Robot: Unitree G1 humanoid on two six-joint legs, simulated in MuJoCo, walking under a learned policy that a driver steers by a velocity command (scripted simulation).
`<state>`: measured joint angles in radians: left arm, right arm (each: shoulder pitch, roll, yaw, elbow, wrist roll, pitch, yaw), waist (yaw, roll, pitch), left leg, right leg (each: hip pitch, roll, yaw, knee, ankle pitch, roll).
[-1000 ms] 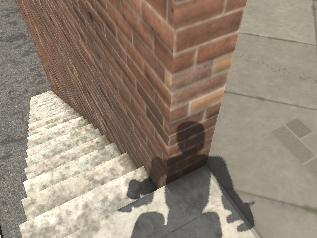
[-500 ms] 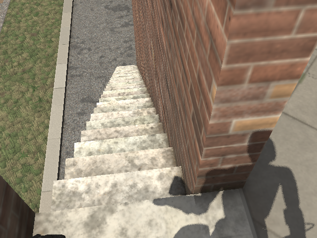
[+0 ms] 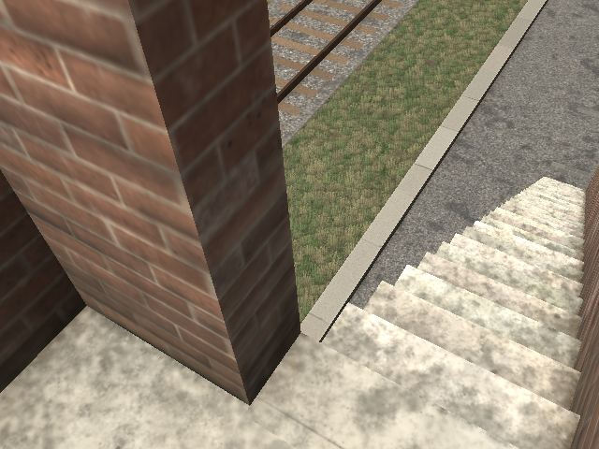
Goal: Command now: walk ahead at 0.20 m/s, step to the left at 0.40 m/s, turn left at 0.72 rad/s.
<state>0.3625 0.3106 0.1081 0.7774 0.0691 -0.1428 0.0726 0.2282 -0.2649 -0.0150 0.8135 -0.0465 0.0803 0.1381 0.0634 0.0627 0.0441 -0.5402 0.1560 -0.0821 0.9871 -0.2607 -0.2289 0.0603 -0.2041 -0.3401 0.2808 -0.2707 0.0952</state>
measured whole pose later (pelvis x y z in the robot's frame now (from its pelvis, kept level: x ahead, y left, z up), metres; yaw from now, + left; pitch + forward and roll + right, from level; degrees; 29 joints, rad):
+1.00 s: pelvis +0.11 +0.33 +0.01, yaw -40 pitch +2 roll -2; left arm 0.28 0.35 0.05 0.72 0.04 0.02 -0.06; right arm 0.26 -0.32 -0.07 0.71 -0.02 -0.12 -0.02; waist -0.02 0.02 0.04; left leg -0.13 0.06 0.02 0.33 -0.23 -0.01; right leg -0.59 0.08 0.14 1.07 -0.33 0.16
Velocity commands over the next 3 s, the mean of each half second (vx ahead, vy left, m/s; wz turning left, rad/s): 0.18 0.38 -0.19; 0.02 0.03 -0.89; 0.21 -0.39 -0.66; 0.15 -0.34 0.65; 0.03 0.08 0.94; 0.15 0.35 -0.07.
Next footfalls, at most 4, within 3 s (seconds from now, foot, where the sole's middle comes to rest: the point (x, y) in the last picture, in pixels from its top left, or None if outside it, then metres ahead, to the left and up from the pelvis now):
0.12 left None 0.09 0.27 -0.78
0.56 right None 0.11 0.16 -0.78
0.86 left None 0.19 0.43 -0.78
1.48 right None -0.09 0.07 -0.78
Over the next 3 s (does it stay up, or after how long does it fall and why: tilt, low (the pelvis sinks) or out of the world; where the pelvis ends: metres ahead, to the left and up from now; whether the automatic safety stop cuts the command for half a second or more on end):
stays up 0.09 0.20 0.00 its command is cut before an obstacle from the start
